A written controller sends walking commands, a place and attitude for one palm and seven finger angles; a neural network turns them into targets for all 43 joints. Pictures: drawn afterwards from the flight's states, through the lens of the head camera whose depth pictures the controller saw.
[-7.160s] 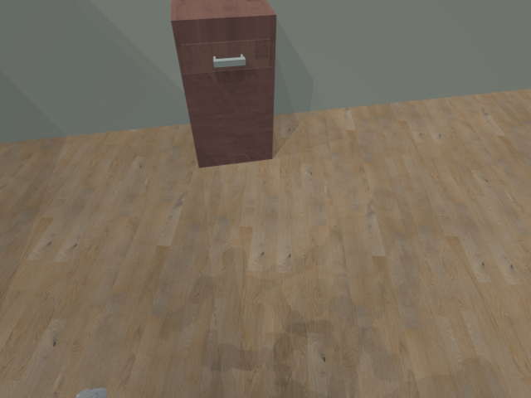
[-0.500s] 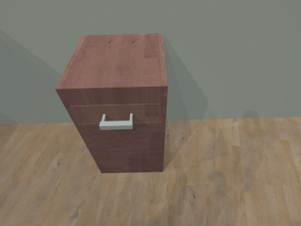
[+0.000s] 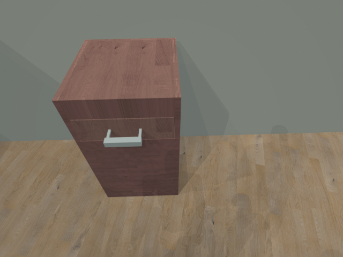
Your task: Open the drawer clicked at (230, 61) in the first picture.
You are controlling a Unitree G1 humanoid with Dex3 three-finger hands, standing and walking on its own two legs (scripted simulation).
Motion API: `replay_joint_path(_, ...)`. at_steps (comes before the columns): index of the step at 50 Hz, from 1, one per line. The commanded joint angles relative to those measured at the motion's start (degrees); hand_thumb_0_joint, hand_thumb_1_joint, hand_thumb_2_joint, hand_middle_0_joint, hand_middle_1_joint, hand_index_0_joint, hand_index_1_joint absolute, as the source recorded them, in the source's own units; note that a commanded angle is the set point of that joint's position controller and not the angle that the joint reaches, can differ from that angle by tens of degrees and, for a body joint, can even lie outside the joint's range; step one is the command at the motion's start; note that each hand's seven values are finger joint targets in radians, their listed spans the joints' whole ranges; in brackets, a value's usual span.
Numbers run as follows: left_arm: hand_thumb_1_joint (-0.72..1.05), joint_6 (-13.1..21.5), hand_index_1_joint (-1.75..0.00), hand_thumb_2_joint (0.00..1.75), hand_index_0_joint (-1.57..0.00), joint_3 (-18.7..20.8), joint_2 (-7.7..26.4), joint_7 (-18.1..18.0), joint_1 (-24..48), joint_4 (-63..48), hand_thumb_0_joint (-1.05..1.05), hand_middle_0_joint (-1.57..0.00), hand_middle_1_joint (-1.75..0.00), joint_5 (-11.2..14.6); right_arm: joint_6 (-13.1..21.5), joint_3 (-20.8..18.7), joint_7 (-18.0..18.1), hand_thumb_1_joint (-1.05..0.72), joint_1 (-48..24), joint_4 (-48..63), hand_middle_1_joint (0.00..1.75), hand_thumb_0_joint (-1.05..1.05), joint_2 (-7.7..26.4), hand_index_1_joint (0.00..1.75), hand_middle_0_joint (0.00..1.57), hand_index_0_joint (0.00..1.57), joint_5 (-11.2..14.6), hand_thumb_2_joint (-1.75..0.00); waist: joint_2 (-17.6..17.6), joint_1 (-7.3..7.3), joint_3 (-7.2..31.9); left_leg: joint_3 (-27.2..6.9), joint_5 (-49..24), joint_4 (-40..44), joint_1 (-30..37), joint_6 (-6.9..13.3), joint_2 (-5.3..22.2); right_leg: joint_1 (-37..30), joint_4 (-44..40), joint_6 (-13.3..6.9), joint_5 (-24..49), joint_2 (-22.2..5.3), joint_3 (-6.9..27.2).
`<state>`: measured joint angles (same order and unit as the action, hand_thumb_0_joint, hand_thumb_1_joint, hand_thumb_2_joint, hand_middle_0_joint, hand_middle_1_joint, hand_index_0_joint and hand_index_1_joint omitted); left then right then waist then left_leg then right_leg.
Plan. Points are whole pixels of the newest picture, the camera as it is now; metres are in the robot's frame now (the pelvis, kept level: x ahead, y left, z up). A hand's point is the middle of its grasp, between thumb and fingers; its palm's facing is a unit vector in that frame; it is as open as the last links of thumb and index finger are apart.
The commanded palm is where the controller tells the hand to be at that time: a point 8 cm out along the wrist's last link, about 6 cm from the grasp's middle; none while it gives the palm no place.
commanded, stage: look again from close up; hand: left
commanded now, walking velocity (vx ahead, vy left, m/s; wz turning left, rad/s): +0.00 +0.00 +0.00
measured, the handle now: (124, 136) +0.55 +0.21 -0.14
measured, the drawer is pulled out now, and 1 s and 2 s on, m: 0.00 0.00 0.00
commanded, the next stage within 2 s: raise the hand with hooked fingers in 0.48 s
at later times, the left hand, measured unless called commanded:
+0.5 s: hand out of the picture +0.03 +0.21 -0.18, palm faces +0.02 -0.98 -0.20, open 7.4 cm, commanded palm none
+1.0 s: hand (79, 249) +0.16 +0.23 -0.08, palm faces -0.03 -0.14 -0.99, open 8.6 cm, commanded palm +0.15 +0.26 -0.02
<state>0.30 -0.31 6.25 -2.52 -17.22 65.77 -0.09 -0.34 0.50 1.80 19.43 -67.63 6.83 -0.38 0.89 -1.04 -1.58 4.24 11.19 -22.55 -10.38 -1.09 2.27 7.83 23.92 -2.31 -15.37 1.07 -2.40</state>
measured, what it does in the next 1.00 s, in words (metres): lowers itself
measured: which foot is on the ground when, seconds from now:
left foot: down 0.00-1.00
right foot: down 0.00-1.00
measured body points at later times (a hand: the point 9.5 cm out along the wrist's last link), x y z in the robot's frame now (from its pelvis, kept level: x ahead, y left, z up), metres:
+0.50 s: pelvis +0.01 +0.03 -0.01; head +0.01 +0.04 +0.44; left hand +0.03 +0.26 -0.17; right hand +0.03 -0.20 -0.16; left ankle +0.00 +0.13 -0.74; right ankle -0.03 -0.09 -0.74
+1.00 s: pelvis -0.03 +0.02 -0.05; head +0.00 +0.00 +0.40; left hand +0.15 +0.23 -0.02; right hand +0.21 -0.21 -0.12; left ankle +0.00 +0.13 -0.74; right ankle -0.02 -0.08 -0.74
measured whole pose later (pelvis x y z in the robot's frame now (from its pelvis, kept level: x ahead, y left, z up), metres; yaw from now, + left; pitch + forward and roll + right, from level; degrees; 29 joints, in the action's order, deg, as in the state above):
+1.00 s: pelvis -0.03 +0.02 -0.05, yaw -2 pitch +11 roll +2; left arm 1.4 -6.2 15.9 -27.8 -24.3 3.7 -63.8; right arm -2.2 -2.6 -1.7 4.5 -29.4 14.9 -3.3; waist -0.5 4.8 8.4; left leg 5.8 21.8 -49.6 -38.5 1.1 0.8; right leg 38.9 53.2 -2.0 -25.1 0.2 0.5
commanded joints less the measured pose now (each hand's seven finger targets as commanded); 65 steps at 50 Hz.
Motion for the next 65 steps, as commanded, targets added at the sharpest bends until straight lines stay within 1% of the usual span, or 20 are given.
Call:
replay_joint_path(1, 0.9, 3.2, -0.3, 0.9, -0.2, 1.2, 9.7, -1.6, -5.8, -3.4, 0.0, -0.2, -0.3, -1.0, 1.3, -0.8, -0.8, -0.9, 0.1, 7.8, 0.3, 0.0, 3.2, 0.3, 0.2, 0.2, -0.2, -0.9, -4.7, -0.42, -1.2, -3.8, 8.3, -11.5, -6.2, 1.0, 1.6, 3.8, -6.4, -0.4, 22.0, -13.9, 12.4)
replay_joint_path(3, 0.9, 3.5, -0.3, 0.9, -0.2, 1.2, 8.9, -1.0, -1.7, -5.6, 0.0, -0.2, -0.3, -0.8, 0.8, -0.7, -1.2, -0.9, 3.0, 8.2, 0.3, 0.0, 3.4, 0.3, 0.2, 0.2, -0.6, -0.9, -5.1, -1.72, 1.5, -3.4, 5.9, -12.1, -3.0, 1.6, 1.0, 7.4, -6.4, -3.6, 5.4, -12.0, 11.0)
replay_joint_path(8, 0.9, 2.6, -0.3, 0.9, -0.2, 0.7, 6.8, -0.4, -4.0, -5.8, 0.0, -0.2, -0.3, -0.5, 2.4, -0.2, -0.5, -0.9, 3.2, 8.3, 0.3, 0.0, 5.4, 0.3, 0.2, 0.2, -0.6, -0.9, 2.1, 0.34, 0.4, -6.6, -9.9, -5.3, -3.4, 3.2, 3.7, 4.4, 2.0, -1.5, 10.4, -5.6, 5.6)
replay_joint_path(11, 0.9, 1.9, -0.3, 0.9, -0.2, 0.6, 6.8, -0.3, -4.6, -5.6, 0.0, -0.2, -0.3, -0.5, 2.1, -0.4, -0.1, -0.9, 1.6, 8.5, 0.3, 0.0, 6.5, 0.3, 0.2, 0.2, -0.4, -0.9, -2.3, 0.71, -1.4, -6.6, -8.4, -4.4, -3.6, 3.4, 3.8, 4.5, 1.6, -0.9, 10.0, -5.8, 5.5)
replay_joint_path(28, 0.9, 0.8, -0.3, 0.9, -0.2, 0.6, 8.3, 0.3, -3.8, -5.4, 0.0, -0.2, -0.3, -0.6, 2.2, -0.2, 0.0, -0.9, -0.7, 7.0, 0.3, 0.0, 8.7, 0.3, 0.2, 0.2, -0.4, -0.9, -0.2, 1.26, -1.5, -7.1, -8.7, -0.1, -1.0, 4.1, 3.9, 2.9, 0.0, 0.6, 7.1, -5.9, 4.3)
replay_joint_path(29, 0.9, 2.0, -0.3, 0.9, -0.2, 0.7, 9.5, -2.0, -7.4, -4.0, 0.0, -0.2, -0.3, -1.4, 2.4, -0.9, -0.2, -0.9, -6.3, 10.9, 0.3, 0.0, 10.1, 0.3, 0.2, 0.2, 0.3, -0.9, -2.0, 3.11, -4.1, -5.2, -18.5, -12.4, -3.6, 2.1, 4.3, 6.3, -1.6, 1.6, 30.3, -9.3, 8.6)
replay_joint_path(30, 0.88, 10.3, -0.32, 0.89, -0.2, 1.9, 29.5, -3.5, 37.8, -92.7, 0.0, -0.2, -0.32, -10.5, 10.5, -1.6, 1.6, -0.9, -3.9, 29.6, 0.3, 0.0, 18.3, 0.3, 0.2, 0.2, 2.9, -0.9, 15.9, -2.36, 26.2, -5.3, -28.1, -3.8, 13.1, 3.5, -1.0, 3.6, 7.0, -1.0, 27.3, -2.6, 6.6)
replay_joint_path(31, 0.85, 5.3, -0.33, 0.88, -0.2, 3.0, 25.0, -8.1, 10.9, -77.5, 0.0, -0.2, -0.33, -12.5, 16.4, -1.2, 4.1, -0.9, -6.8, 26.9, 0.3, 0.0, 13.3, 0.3, 0.2, 0.2, 2.0, -0.9, 22.1, 2.38, 24.9, -7.0, -37.6, -2.4, 20.3, 1.9, 2.5, 11.1, 13.3, -1.2, 6.0, -1.1, 0.6)
replay_joint_path(32, 0.83, -3.8, -0.34, 0.87, -0.21, -2.6, 13.0, -11.0, -4.3, -69.4, 0.0, -0.21, -0.34, -12.0, 18.0, -2.6, 4.3, -0.9, -8.3, 25.5, 0.3, 0.0, 11.2, 0.3, 0.2, 0.2, 3.1, -0.9, 15.7, 0.4, 15.3, -7.9, -29.1, 1.3, 9.7, -0.6, 2.7, 17.2, 17.9, 0.5, -6.6, -0.2, -2.3)
replay_joint_path(33, 0.81, -5.4, -0.36, 0.86, -0.21, -8.6, 4.8, -10.9, -5.2, -67.5, 0.0, -0.21, -0.36, -14.6, 18.5, -2.2, 3.9, -0.9, -7.8, 25.8, 0.3, 0.0, 9.9, 0.3, 0.2, 0.2, 3.3, -0.9, 9.5, -0.41, 7.9, -7.2, -23.1, -0.6, 3.8, 0.9, 2.0, 18.8, 15.6, 0.8, -5.9, -0.9, -1.7)
replay_joint_path(34, 0.78, -4.8, -0.37, 0.85, -0.21, -7.3, 10.2, -12.4, 1.0, -71.8, 0.0, -0.21, -0.37, -19.7, 18.4, -2.8, 3.2, -0.9, -10.1, 28.9, 0.3, 0.0, 12.7, 0.3, 0.2, 0.2, 2.1, -0.9, 5.8, -0.54, 3.3, -7.7, -14.2, -4.0, -1.8, 1.3, 1.1, 20.3, 12.0, 0.3, -3.9, -1.0, -1.3)
replay_joint_path(35, 0.76, -4.5, -0.39, 0.84, -0.21, -5.3, 13.8, -14.3, 0.0, -70.3, 0.0, -0.21, -0.39, -26.8, 17.2, -3.0, 2.9, -0.9, -10.1, 30.2, 0.3, 0.0, 14.5, 0.3, 0.2, 0.2, 0.4, -0.9, 1.8, -0.73, 6.3, -7.4, -5.6, -6.7, -5.7, 2.0, -0.2, 20.6, 9.6, -0.3, -1.6, -0.4, -0.6)
replay_joint_path(37, 0.71, -4.6, -0.42, 0.82, -0.21, -5.3, 13.4, -17.4, -7.4, -66.2, 0.0, -0.21, -0.42, -38.9, 14.4, -3.7, 1.5, -0.9, -11.5, 35.7, 0.3, 0.0, 14.9, 0.3, 0.2, 0.2, -1.4, -0.9, -2.7, 1.41, 10.2, -6.8, -4.8, -12.1, -9.6, 2.6, -2.3, 21.6, 10.8, -1.3, -1.0, 1.0, 2.1)
replay_joint_path(38, 0.69, -4.6, -0.43, 0.81, -0.22, -4.7, 13.1, -19.3, -11.9, -62.6, 0.0, -0.22, -0.43, -45.5, 12.1, -4.2, 0.7, -0.9, -12.2, 36.8, 0.3, 0.0, 14.3, 0.3, 0.2, 0.2, -2.4, -0.9, -10.5, 2.98, 12.1, -6.2, -3.3, -13.3, -13.2, 1.9, -2.1, 23.1, 12.6, -1.3, -4.6, 1.5, 1.6)
replay_joint_path(39, 0.67, -4.5, -0.45, 0.8, -0.22, -7.9, 9.1, -20.5, -15.7, -59.2, 0.0, -0.22, -0.45, -50.2, 9.9, -4.5, -0.3, -0.9, -14.2, 38.6, 0.3, 0.0, 14.2, 0.3, 0.2, 0.2, -3.0, -0.9, -14.5, 3.99, 7.6, -5.7, 0.2, -14.4, -17.8, 1.7, -2.4, 26.7, 13.2, -1.6, -7.5, 1.9, 2.6)
replay_joint_path(42, 0.6, -1.5, -0.5, 0.77, -0.22, -4.2, 11.7, -22.5, -21.5, -60.5, 0.0, -0.22, -0.5, -59.3, 4.1, -4.9, -3.3, -0.9, -18.4, 43.0, 0.3, 0.0, 13.6, 0.3, 0.2, 0.2, -2.6, -0.9, -12.8, 8.75, 8.8, -3.9, 1.7, -17.1, -22.8, 1.5, -3.5, 25.0, 15.2, -2.7, -3.7, 1.2, 6.2)
replay_joint_path(45, 0.53, 0.9, -0.54, 0.74, -0.23, 1.3, 18.3, -25.7, -14.1, -67.7, 0.0, -0.23, -0.54, -64.5, 0.9, -4.1, -4.0, -0.9, -19.5, 45.7, 0.3, 0.0, 12.4, 0.3, 0.2, 0.2, -2.6, -0.9, -6.2, 9.35, 15.1, -3.3, 1.9, -19.9, -23.0, 1.9, -4.4, 25.1, 18.5, -2.5, -2.6, 0.5, 7.9)
replay_joint_path(52, 0.36, 0.8, -0.64, 0.67, -0.24, 4.2, 23.8, -31.7, 14.5, -80.5, 0.0, -0.24, -0.64, -63.3, -1.1, -4.2, -1.1, -0.9, -19.6, 45.9, 0.3, 0.0, 11.4, 0.3, 0.2, 0.2, -3.7, -0.9, 0.0, 2.17, 20.5, -5.0, 6.2, -28.1, -18.1, 3.4, -4.9, 33.4, 18.0, -1.1, -8.8, -0.2, 11.7)
replay_joint_path(54, 0.32, 0.6, -0.68, 0.65, -0.24, 1.8, 22.2, -30.7, 13.9, -78.9, 0.0, -0.24, -0.68, -62.0, -0.5, -3.9, -0.6, -0.9, -19.9, 45.2, 0.3, 0.0, 11.5, 0.3, 0.2, 0.2, -3.6, -0.9, 1.7, 1.57, 20.3, -4.7, 6.9, -28.0, -17.1, 3.6, -5.0, 33.2, 17.4, -0.9, -8.5, -0.4, 10.6)
replay_joint_path(65, 0.06, -4.3, -0.84, 0.54, -0.26, 2.8, 24.6, -17.5, 6.4, -70.6, 0.0, -0.26, -0.84, -57.0, -1.2, -1.6, 1.2, -0.9, -20.3, 43.2, 0.3, 0.0, 11.5, 0.3, 0.2, 0.2, -2.0, -0.9, -3.9, 5.42, 16.5, -3.5, -0.1, -16.7, -17.0, 3.4, -4.8, 13.2, 11.3, 0.6, 7.4, -0.9, 8.1)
